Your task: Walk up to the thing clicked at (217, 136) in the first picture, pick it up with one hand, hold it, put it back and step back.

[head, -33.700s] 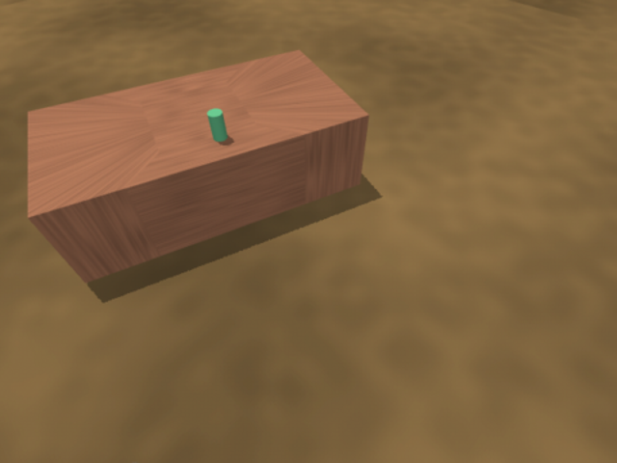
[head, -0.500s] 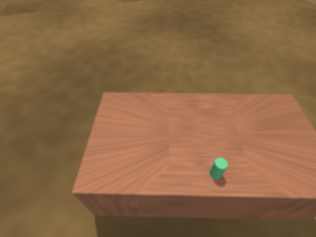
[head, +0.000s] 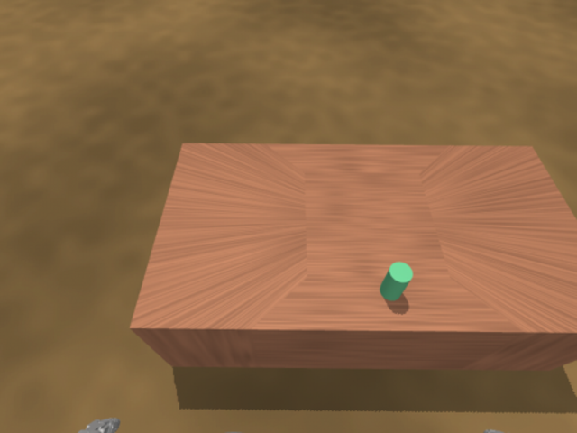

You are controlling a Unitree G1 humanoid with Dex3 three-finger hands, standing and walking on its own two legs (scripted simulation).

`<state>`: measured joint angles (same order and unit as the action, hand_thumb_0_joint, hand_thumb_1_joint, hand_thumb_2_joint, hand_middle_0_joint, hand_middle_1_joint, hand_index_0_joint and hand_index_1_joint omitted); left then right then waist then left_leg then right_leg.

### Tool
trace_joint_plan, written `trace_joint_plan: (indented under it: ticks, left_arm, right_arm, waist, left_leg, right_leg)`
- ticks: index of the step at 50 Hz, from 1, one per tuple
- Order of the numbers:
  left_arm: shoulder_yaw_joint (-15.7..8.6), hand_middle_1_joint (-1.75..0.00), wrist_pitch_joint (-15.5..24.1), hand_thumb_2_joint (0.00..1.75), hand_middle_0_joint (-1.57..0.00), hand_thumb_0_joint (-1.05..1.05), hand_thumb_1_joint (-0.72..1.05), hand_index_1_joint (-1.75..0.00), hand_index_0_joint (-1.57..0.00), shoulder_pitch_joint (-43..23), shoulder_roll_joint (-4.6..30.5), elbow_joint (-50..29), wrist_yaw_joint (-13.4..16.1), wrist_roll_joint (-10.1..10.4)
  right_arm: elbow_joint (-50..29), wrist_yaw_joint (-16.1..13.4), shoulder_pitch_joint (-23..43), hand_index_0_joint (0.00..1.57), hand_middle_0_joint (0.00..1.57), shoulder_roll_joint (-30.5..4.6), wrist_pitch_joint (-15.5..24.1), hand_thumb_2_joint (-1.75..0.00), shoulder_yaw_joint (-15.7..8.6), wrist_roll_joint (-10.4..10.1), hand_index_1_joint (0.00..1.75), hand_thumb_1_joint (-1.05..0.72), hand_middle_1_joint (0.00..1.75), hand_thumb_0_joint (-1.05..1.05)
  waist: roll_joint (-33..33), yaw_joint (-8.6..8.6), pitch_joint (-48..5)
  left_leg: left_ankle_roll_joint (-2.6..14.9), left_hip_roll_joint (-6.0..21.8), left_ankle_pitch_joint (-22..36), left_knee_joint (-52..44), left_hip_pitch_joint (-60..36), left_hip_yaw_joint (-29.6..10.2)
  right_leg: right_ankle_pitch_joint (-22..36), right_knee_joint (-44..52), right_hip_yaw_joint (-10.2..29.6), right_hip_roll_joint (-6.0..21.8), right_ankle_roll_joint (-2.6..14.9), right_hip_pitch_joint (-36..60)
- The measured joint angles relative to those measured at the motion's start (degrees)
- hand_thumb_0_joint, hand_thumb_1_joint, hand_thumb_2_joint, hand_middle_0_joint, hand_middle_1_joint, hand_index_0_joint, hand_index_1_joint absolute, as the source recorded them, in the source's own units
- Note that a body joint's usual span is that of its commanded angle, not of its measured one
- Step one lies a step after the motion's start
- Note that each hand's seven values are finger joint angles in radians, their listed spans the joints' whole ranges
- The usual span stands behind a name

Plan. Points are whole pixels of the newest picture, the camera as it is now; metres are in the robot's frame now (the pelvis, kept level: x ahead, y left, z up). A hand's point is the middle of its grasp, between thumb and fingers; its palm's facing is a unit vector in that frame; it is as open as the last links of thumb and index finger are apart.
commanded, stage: step back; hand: right
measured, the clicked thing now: (395, 282) +0.48 -0.24 -0.33
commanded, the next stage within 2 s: none
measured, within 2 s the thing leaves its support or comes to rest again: neither
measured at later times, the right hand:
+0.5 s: hand out of the picture -0.01 -0.27 -0.18, palm faces -0.14 +0.91 -0.40, open 7.4 cm
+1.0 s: hand out of the picture -0.09 -0.24 -0.16, palm faces +0.02 +0.93 -0.36, open 7.4 cm
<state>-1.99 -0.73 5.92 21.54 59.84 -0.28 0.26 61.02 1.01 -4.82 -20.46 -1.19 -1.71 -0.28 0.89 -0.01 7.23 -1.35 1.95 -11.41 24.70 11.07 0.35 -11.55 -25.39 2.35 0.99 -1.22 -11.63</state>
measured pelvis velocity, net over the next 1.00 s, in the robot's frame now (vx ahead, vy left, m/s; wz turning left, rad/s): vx -0.23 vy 0.02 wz -0.07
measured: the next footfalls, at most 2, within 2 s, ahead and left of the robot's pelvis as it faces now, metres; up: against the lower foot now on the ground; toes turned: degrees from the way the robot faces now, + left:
left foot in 0.54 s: -0.11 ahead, +0.11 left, +0.00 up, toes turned +1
right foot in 0.98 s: -0.20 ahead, -0.09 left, +0.00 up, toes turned +0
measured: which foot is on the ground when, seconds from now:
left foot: down 0.00-0.16, up 0.18-0.52, down 0.54-1.00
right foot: down 0.00-0.56, up 0.58-0.96, down 0.98-1.00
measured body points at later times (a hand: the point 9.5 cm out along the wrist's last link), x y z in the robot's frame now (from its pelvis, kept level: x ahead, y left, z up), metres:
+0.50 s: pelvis -0.10 +0.00 -0.02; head -0.02 +0.00 +0.42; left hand +0.02 +0.31 -0.14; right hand +0.00 -0.32 -0.15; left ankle -0.15 +0.11 -0.72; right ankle +0.01 -0.13 -0.74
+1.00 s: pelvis -0.23 +0.02 -0.02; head -0.16 +0.01 +0.42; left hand -0.14 +0.33 -0.14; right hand -0.10 -0.29 -0.14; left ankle -0.15 +0.11 -0.74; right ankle -0.24 -0.09 -0.74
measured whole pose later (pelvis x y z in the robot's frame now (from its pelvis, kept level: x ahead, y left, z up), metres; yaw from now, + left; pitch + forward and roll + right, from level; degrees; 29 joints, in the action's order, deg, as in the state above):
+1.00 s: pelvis -0.23 +0.02 -0.02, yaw -4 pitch -3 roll +0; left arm -4.1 -2.6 10.7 20.7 51.1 0.2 -1.8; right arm 47.7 0.0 -3.6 -21.5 -2.8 -3.0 0.8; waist -1.3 1.6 11.7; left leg 3.0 0.8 -13.9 36.8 19.8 5.0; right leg -20.6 -36.0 2.6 -2.8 0.6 -12.2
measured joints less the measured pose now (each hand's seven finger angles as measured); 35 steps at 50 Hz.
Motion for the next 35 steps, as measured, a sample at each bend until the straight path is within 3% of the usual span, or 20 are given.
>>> trace_joint_plan:
  ticks: [6, 9, 12, 14, 17, 23, 26, 28, 29, 31, 33, 35]
  left_arm:
    - [-1.15, -0.3, -1.19, 0.9, -0.2, 0.0, 0.9, -0.3, -0.2, 0.13, 2.14, -3.21, -0.01, -0.7]
    - [-1.56, -0.3, -1.31, 0.9, -0.2, 0.0, 0.9, -0.3, -0.2, 1.37, 1.34, -3.88, -0.29, -1.17]
    - [-1.29, -0.3, -1.25, 0.9, -0.2, 0.0, 0.9, -0.3, -0.2, 2.22, -0.11, -4.9, -0.49, -1.92]
    - [-1.14, -0.3, -1.44, 0.9, -0.2, 0.0, 0.9, -0.3, -0.2, 2.15, -1.04, -5.55, -0.36, -2.25]
    - [-1.08, -0.3, -1.67, 0.9, -0.2, 0.01, 0.9, -0.3, -0.21, 1.03, -1.72, -6.71, -0.02, -2.44]
    - [-1.35, -0.3, -1.03, 0.9, -0.2, 0.01, 0.9, -0.3, -0.21, -1.89, -1.91, -11.29, 0.91, -1.96]
    - [-1.35, -0.3, -1.38, 0.9, -0.2, 0.0, 0.9, -0.3, -0.21, -2.84, -0.98, -12.8, 0.95, -1.58]
    - [-1.63, -0.3, -2.12, 0.9, -0.2, 0.0, 0.9, -0.3, -0.21, -3.51, 0.53, -12.74, 0.9, -1.27]
    - [-1.82, -0.3, -2.51, 0.9, -0.2, 0.0, 0.9, -0.3, -0.21, -3.3, 0.84, -12.26, 1.03, -1.09]
    - [-2.03, -0.3, -3.29, 0.9, -0.2, 0.0, 0.9, -0.3, -0.21, -2.13, 0.43, -10.77, 1.43, -1.41]
    - [-2.06, -0.3, -3.78, 0.9, -0.2, 0.01, 0.9, -0.3, -0.2, -1.08, 0.34, -9.63, 1.38, -1.25]
    - [-2.25, -0.3, -3.61, 0.9, -0.2, 0.01, 0.9, -0.3, -0.2, 0.25, 0.7, -9.84, 1.32, -0.71]
  right_arm:
    - [-3.64, 0.06, 1.14, 0.2, 0.21, -0.79, -1.54, -0.89, -1.2, 0.15, 0.3, -0.9, 0.3, 0.0]
    - [-5.21, -0.12, 1.53, 0.2, 0.21, -2.05, -2.65, -0.89, -1.84, 0.1, 0.3, -0.9, 0.3, 0.0]
    - [-6.4, -0.87, 2.16, 0.2, 0.21, -2.87, -3.39, -0.89, -2.22, 0.19, 0.3, -0.9, 0.3, 0.0]
    - [-7.21, -0.86, 2.09, 0.2, 0.21, -3.38, -3.16, -0.89, -2.24, -0.2, 0.3, -0.91, 0.3, 0.0]
    - [-7.86, -0.93, 0.59, 0.2, 0.21, -3.84, -2.5, -0.89, -1.9, -0.59, 0.3, -0.91, 0.3, 0.0]
    - [-6.86, -1.46, -3.03, 0.2, 0.21, -3.75, -2.71, -0.89, -0.53, 0.39, 0.3, -0.91, 0.3, 0.0]
    - [-7.04, -1.16, -3.73, 0.2, 0.21, -3.07, -2.28, -0.89, -0.43, 1.07, 0.3, -0.91, 0.3, 0.0]
    - [-6.9, -0.89, -3.36, 0.2, 0.21, -1.44, -1.77, -0.89, -0.78, 1.74, 0.3, -0.91, 0.3, 0.0]
    - [-7.07, -0.53, -3.48, 0.2, 0.21, -0.78, -1.7, -0.89, -0.74, 2.18, 0.3, -0.91, 0.3, 0.0]
    - [-7.6, 0.13, -4.29, 0.2, 0.21, -0.44, -1.71, -0.89, -0.54, 2.57, 0.3, -0.9, 0.3, 0.0]
    - [-7.81, -0.08, -5.28, 0.2, 0.21, -0.02, -1.62, -0.89, -0.46, 2.88, 0.3, -0.9, 0.3, 0.0]
    - [-7.94, -0.58, -5.62, 0.2, 0.21, 0.39, -1.72, -0.89, -0.34, 2.84, 0.3, -0.9, 0.3, 0.0]
  waist:
    - [0.55, 0.53, 2.91]
    - [-1.97, 0.29, 3.23]
    - [-2.34, 1.21, 3.5]
    - [-2.74, 1.62, 3.74]
    - [-3.51, 1.4, 3.4]
    - [-3.0, 1.14, 3.78]
    - [-1.49, 0.32, 4.27]
    - [2.43, 0.57, 5.69]
    - [3.57, 1.06, 5.86]
    - [2.32, -0.1, 4.65]
    - [1.34, -1.24, 3.14]
    - [1.9, -0.39, 1.77]
  left_leg:
    - [-0.38, 0.33, -1.84, 6.92, 4.92, 0.39]
    - [0.72, 1.19, -4.76, 13.28, 7.94, -1.62]
    - [2.19, -4.67, -16.71, 27.93, 12.49, -6.19]
    - [2.53, -7.4, -17.23, 35.64, 14.4, -7.53]
    - [1.58, -8.69, -15.82, 40.5, 14.94, -8.27]
    - [0.15, -6.24, -18.22, 29.91, 8.66, -6.05]
    - [1.34, -4.21, -15.27, 17.75, 4.12, -4.18]
    - [2.99, -5.93, -11.81, 14.1, 2.19, -1.98]
    - [3.48, -6.19, -11.46, 13.78, 1.78, -0.92]
    - [4.09, -4.53, -10.73, 13.37, 2.03, -1.6]
    - [4.19, -3.4, -8.52, 10.54, 1.81, -2.81]
    - [4.04, -3.19, -5.89, 6.86, 1.63, -2.0]
  right_leg:
    - [-4.69, -10.28, -0.3, -0.49, 2.62, -5.79]
    - [-5.04, -12.71, -1.57, -1.84, 2.09, -6.84]
    - [-3.93, -12.58, -0.68, -1.11, 2.54, -8.1]
    - [-1.86, -10.27, -0.26, -0.82, 2.43, -8.47]
    - [0.86, -7.26, -1.17, -0.69, 2.33, -9.56]
    - [3.11, -7.07, -3.69, 0.68, 1.58, -12.23]
    - [3.42, -9.23, -4.51, 1.92, 0.38, -14.08]
    - [3.38, -11.32, -2.46, 3.81, 0.37, -14.97]
    - [-1.68, -13.35, -0.5, 3.06, 0.9, -15.61]
    - [-13.55, -22.92, 2.94, -2.03, 1.02, -17.29]
    - [-15.92, -32.94, 5.4, -6.17, 1.31, -18.16]
    - [-14.16, -39.32, 7.6, -8.23, 1.88, -18.52]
